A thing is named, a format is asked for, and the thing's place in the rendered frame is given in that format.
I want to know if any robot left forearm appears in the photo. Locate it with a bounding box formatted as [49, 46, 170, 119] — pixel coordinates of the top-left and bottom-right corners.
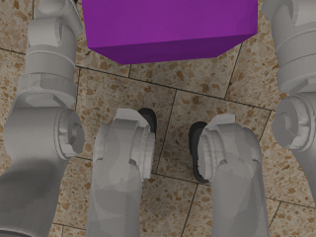
[3, 0, 83, 155]

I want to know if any right robot thigh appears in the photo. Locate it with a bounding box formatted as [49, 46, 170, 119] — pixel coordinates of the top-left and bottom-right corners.
[197, 122, 271, 237]

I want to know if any robot left shin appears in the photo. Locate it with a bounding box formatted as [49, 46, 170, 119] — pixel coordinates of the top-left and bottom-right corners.
[92, 108, 149, 165]

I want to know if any left robot upper arm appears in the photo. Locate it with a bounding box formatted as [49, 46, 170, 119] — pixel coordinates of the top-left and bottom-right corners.
[0, 106, 85, 237]

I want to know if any carton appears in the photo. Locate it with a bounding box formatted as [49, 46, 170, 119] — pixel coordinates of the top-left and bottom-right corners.
[81, 0, 258, 65]

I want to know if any robot right forearm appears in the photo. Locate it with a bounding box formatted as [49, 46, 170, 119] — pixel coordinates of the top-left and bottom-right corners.
[261, 0, 316, 95]

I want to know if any right robot upper arm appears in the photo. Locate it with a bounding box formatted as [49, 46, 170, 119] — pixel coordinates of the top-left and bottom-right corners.
[272, 91, 316, 205]

